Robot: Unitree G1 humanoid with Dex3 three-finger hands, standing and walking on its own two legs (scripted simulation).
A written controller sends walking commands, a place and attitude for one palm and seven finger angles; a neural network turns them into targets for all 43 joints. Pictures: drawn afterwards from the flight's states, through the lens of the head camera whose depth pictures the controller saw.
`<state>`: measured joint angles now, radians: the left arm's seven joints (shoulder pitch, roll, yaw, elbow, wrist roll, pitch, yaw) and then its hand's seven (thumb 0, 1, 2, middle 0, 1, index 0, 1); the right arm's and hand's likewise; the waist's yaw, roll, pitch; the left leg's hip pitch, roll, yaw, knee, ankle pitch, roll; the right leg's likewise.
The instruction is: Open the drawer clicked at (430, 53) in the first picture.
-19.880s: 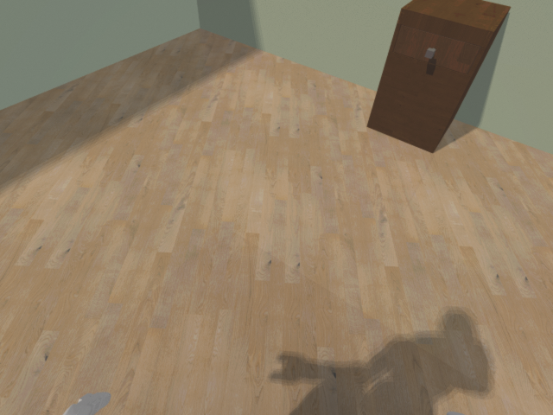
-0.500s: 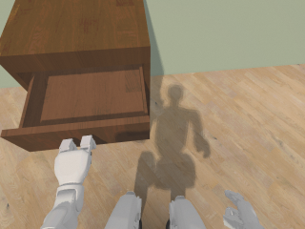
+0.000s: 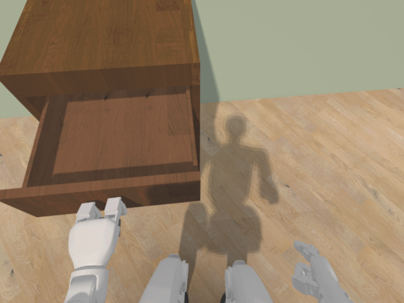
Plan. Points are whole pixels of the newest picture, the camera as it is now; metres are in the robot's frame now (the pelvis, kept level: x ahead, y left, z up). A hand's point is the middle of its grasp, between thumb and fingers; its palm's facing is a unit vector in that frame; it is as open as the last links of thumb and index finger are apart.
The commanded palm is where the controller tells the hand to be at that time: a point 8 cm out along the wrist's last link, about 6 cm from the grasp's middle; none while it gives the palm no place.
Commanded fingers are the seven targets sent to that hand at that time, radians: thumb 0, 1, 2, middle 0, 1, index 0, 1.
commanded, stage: pull the drawer open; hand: left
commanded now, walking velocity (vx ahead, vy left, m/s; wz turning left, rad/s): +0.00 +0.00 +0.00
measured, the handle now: (110, 218) +0.28 +0.22 -0.07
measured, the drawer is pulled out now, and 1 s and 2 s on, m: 0.25 0.30 0.29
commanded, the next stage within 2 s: open the thumb to release the handle in 0.86 s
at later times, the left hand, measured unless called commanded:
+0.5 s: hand (105, 261) +0.20 +0.22 -0.09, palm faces -0.10 -0.11 -0.99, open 7.1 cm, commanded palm +0.16 +0.22 -0.04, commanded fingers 0.00 0.90 0.90 -0.40 -1.35 -0.40 -1.35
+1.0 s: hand (105, 268) +0.19 +0.21 -0.09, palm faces -0.10 -0.12 -0.99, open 7.1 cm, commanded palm +0.17 +0.22 -0.04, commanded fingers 0.00 0.69 0.81 -0.38 -1.33 -0.38 -1.33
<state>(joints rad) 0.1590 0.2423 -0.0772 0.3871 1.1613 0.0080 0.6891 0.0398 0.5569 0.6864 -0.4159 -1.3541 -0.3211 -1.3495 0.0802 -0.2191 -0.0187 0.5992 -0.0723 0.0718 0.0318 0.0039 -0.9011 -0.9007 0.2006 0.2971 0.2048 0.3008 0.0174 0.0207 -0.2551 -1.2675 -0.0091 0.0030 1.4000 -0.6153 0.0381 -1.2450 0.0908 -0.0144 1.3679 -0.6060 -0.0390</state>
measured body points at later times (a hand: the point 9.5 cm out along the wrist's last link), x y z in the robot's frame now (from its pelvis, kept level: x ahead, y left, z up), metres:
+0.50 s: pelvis +0.00 -0.01 -0.01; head +0.11 -0.01 +0.43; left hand +0.20 +0.22 -0.03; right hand +0.22 -0.23 -0.12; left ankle +0.02 +0.10 -0.59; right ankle +0.01 -0.10 -0.59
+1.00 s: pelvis +0.00 -0.01 -0.01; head +0.12 -0.02 +0.42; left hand +0.19 +0.22 -0.03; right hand +0.22 -0.23 -0.13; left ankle +0.02 +0.10 -0.59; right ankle +0.01 -0.10 -0.59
